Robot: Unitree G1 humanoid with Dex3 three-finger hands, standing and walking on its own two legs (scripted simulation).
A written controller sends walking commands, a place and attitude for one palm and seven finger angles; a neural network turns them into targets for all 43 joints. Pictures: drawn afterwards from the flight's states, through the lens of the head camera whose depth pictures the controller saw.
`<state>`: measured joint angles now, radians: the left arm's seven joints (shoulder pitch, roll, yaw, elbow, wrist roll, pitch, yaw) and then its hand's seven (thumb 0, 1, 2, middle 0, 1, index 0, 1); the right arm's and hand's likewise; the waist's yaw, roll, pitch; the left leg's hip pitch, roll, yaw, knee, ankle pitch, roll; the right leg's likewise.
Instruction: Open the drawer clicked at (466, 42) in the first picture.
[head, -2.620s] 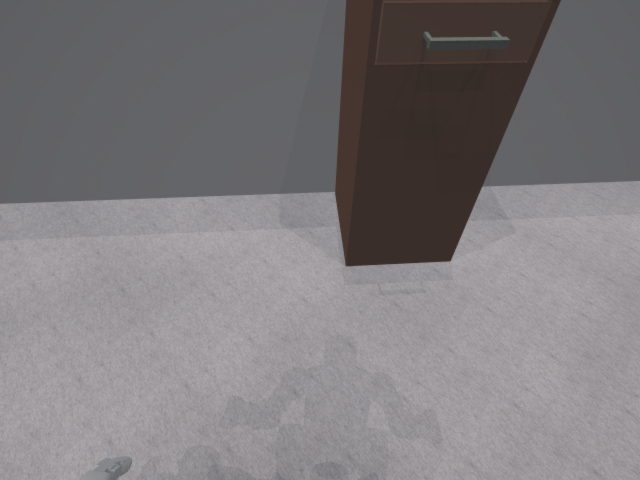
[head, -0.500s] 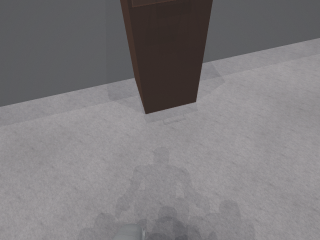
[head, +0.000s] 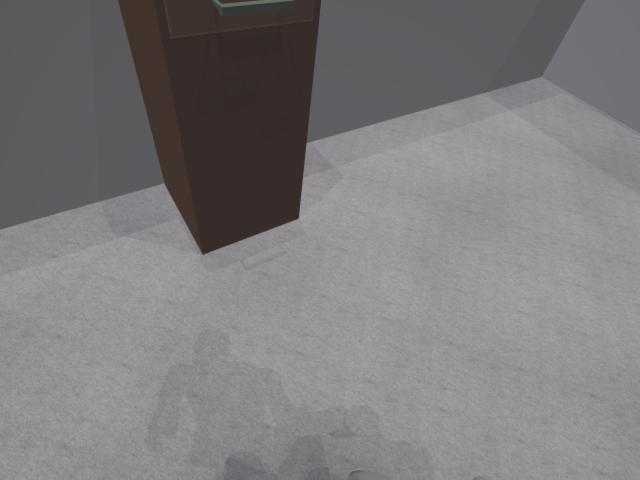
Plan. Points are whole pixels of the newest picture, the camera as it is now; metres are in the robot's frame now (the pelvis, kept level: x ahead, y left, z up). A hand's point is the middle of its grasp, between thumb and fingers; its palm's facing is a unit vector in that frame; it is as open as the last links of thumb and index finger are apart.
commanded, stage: walk to a spot facing it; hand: left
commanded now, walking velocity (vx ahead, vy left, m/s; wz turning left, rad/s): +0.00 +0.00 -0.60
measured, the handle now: (253, 3) +1.08 +0.27 +0.12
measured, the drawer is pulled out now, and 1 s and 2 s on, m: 0.00 0.00 0.00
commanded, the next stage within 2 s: turn to face it in 1.92 s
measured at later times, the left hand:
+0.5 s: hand (259, 440) +0.20 +0.09 -0.16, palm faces -0.36 -0.91 -0.22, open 7.4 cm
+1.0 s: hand (252, 403) +0.27 +0.12 -0.21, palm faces -0.44 -0.89 -0.13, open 7.4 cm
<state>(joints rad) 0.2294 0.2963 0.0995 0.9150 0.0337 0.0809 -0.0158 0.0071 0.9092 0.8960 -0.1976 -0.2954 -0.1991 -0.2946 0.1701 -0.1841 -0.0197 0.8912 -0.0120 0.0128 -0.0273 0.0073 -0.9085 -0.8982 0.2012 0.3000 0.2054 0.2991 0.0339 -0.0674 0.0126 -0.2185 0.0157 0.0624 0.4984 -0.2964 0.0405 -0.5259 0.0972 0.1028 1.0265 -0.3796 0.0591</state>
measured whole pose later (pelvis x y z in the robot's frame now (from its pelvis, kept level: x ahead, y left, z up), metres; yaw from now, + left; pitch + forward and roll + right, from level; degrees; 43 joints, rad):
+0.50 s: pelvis +0.01 -0.04 -0.02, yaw -20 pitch +1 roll -1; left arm 0.13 0.20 0.06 0.90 0.03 0.02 -0.04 0.01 0.91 0.90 -0.20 -0.30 -0.20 -0.29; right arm 0.41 -0.25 -0.06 1.04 -0.03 0.01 0.00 0.01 -0.91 -0.90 0.20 0.30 0.20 0.30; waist -0.05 0.05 0.02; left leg -0.24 0.19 0.27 0.78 -0.50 -0.05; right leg -0.27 -0.02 -0.11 0.59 -0.32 -0.01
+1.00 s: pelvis +0.23 -0.07 -0.02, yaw -33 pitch -2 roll -3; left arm 0.39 0.21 0.06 1.11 0.01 0.00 0.00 0.01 0.91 0.90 -0.20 -0.30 -0.20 -0.29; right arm 0.12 -0.16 -0.02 0.93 -0.03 -0.07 0.01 0.01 -0.91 -0.90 0.20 0.30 0.20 0.30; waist 0.05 -0.05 0.07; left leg -0.39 0.08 0.19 0.68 -0.27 0.09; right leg -0.27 0.00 0.05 1.16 -0.43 -0.01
